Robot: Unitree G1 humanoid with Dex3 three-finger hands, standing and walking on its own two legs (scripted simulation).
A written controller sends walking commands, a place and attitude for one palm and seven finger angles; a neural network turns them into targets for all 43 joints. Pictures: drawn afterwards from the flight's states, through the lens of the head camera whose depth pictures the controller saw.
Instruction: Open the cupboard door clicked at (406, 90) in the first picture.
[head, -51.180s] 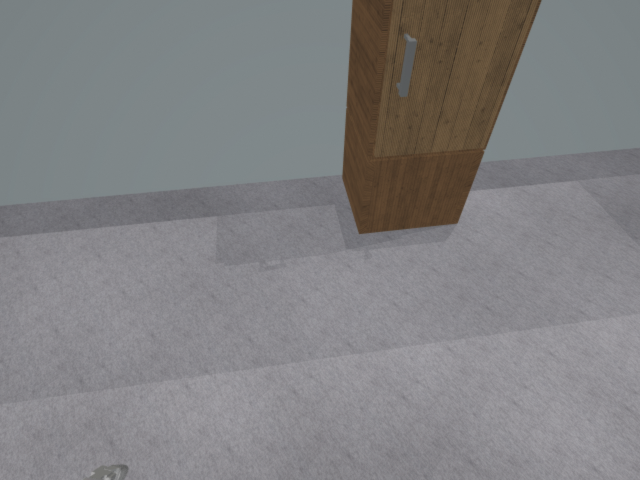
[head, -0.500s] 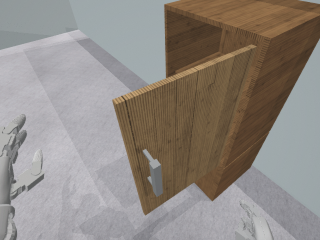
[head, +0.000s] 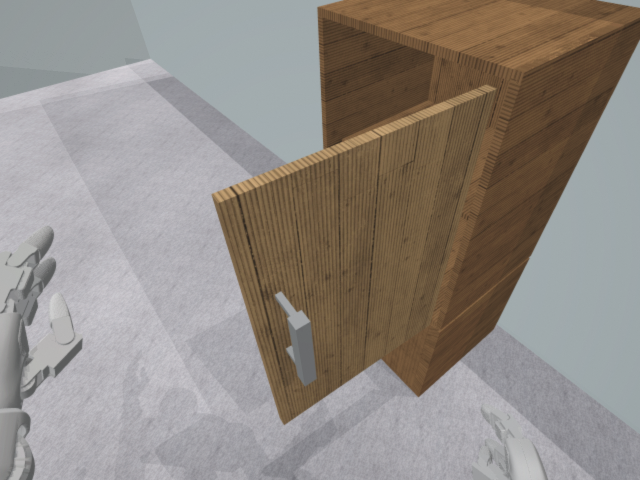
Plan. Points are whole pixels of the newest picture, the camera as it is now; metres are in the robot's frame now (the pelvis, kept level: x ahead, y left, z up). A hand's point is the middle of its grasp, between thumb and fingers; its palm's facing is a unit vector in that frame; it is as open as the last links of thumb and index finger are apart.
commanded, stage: step back with the hand held close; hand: left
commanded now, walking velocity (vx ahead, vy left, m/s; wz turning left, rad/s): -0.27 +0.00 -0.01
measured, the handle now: (295, 340) +0.31 +0.08 -0.02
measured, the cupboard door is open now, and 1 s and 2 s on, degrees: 86 86 86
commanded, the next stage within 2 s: stop stepping back and stand still in 1.28 s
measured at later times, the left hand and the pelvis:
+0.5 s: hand (17, 403) +0.13 +0.28 +0.15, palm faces +0.38 -0.76 -0.52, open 7.4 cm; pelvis -0.07 +0.02 -0.01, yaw +0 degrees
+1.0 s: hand out of the picture +0.06 +0.29 +0.16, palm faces +0.49 -0.73 -0.48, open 7.4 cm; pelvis -0.12 +0.02 -0.03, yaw +4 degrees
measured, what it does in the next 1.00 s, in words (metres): shifts its weight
